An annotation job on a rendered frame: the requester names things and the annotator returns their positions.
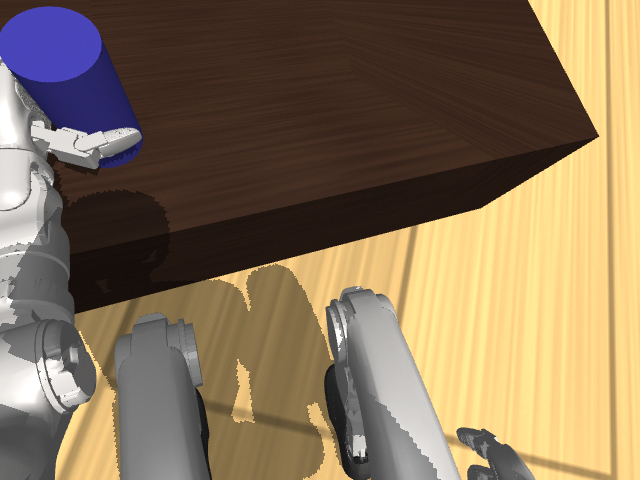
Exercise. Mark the right robot hand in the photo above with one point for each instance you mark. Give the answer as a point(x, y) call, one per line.
point(504, 462)

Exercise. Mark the right robot foot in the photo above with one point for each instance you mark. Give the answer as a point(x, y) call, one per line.
point(355, 467)

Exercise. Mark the left robot hand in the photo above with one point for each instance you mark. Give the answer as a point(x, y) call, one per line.
point(24, 125)

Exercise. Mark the left robot foot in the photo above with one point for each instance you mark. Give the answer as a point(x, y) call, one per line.
point(205, 429)

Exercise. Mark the can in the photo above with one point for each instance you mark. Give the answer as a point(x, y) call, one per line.
point(60, 59)

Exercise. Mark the left robot arm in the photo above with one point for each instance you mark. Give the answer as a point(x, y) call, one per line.
point(45, 371)

